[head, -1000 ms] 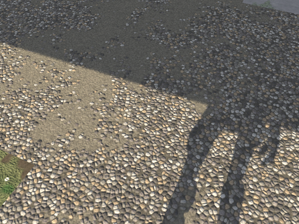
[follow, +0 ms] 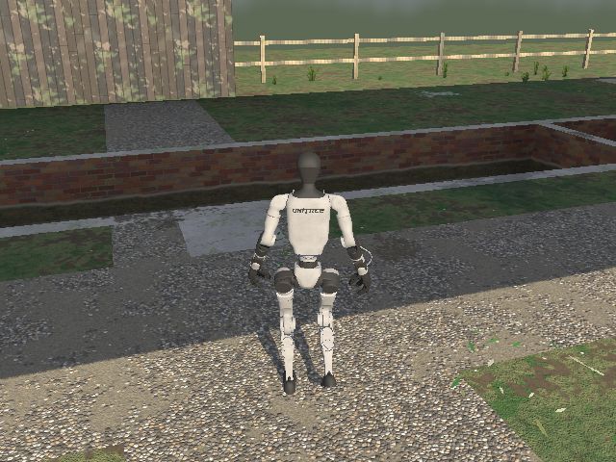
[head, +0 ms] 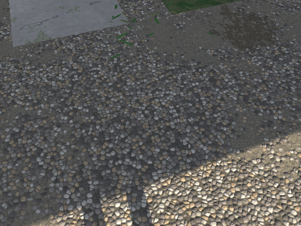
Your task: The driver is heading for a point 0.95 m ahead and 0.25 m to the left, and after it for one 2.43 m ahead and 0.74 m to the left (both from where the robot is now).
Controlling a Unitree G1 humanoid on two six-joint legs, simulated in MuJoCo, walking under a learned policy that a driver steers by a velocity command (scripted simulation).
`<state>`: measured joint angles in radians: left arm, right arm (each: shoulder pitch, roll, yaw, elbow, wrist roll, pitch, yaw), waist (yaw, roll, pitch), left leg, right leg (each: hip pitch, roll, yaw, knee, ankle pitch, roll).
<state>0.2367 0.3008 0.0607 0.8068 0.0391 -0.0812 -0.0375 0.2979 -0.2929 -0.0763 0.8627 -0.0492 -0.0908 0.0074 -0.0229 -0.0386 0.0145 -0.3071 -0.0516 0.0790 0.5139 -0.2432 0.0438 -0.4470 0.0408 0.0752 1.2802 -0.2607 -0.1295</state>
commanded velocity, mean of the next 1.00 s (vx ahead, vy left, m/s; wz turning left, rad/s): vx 0.96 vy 0.00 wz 0.52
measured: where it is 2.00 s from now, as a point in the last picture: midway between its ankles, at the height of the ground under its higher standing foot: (125, 112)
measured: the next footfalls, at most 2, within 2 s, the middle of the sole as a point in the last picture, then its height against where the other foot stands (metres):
right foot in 0.30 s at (184, 225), level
left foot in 0.74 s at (136, 147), level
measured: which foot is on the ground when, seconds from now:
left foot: down 0.00-0.28, up 0.30-0.72, down 0.74-1.00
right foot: up 0.00-0.28, down 0.30-0.74, up 0.76-1.00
